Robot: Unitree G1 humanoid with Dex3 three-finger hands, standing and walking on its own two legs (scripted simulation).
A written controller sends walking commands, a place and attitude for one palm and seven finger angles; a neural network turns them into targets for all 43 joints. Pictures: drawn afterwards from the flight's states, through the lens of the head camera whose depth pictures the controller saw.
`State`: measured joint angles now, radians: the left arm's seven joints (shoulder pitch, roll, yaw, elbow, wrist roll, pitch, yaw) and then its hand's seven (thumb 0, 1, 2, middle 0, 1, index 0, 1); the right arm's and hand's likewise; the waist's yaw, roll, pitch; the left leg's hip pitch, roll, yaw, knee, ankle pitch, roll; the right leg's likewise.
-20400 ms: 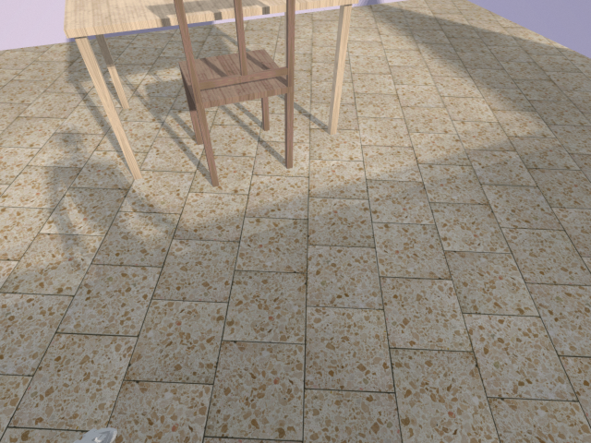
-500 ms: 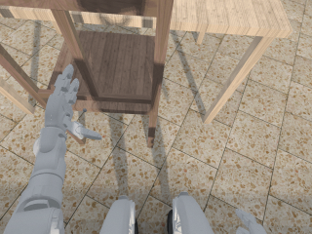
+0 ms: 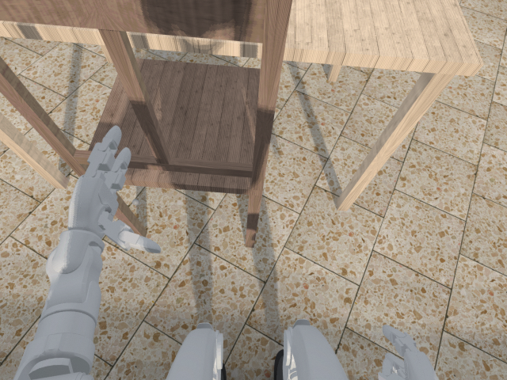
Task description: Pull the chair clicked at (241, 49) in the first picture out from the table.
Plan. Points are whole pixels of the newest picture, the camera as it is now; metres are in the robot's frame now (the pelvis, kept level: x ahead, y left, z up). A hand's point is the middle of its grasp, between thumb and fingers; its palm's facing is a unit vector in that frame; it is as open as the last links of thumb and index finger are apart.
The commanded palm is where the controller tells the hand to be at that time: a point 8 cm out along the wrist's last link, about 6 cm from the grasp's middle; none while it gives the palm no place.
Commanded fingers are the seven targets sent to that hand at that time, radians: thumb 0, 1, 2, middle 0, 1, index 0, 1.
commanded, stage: aim the fingers beside a spindle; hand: left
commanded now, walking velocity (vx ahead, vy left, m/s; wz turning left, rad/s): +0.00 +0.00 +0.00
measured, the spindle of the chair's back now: (144, 110) +0.53 +0.19 +0.04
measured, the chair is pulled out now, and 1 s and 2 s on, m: -0.02 -0.02 -0.02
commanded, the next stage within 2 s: push the fingers through the gap in 0.70 s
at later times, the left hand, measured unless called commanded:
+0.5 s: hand (140, 206) +0.37 +0.18 +0.01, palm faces -0.08 -1.00 -0.03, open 16.9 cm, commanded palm +0.35 +0.24 +0.02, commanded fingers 0.00 -0.50 0.30 -0.06 -0.08 -0.06 -0.08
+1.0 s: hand (139, 196) +0.39 +0.19 +0.01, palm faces -0.07 -1.00 -0.03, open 16.9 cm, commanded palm +0.37 +0.24 +0.02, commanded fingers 0.00 -0.50 0.30 -0.06 -0.08 -0.06 -0.08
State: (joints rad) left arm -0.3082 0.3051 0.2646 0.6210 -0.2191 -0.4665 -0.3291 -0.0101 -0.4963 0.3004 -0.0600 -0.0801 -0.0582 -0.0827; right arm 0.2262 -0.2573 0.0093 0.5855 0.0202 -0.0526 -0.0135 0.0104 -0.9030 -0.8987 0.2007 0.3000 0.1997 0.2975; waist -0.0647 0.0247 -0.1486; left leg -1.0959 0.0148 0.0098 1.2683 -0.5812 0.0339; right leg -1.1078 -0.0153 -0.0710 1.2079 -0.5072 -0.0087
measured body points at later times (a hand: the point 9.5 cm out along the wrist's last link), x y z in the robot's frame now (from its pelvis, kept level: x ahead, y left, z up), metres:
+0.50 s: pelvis -0.01 +0.00 -0.01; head +0.11 +0.01 +0.43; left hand +0.37 +0.23 +0.02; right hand +0.11 -0.26 -0.11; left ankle +0.01 +0.10 -0.63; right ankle +0.03 -0.12 -0.63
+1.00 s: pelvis -0.01 +0.00 -0.01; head +0.12 +0.02 +0.43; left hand +0.38 +0.24 +0.02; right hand +0.11 -0.26 -0.12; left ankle +0.01 +0.10 -0.63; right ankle +0.03 -0.12 -0.63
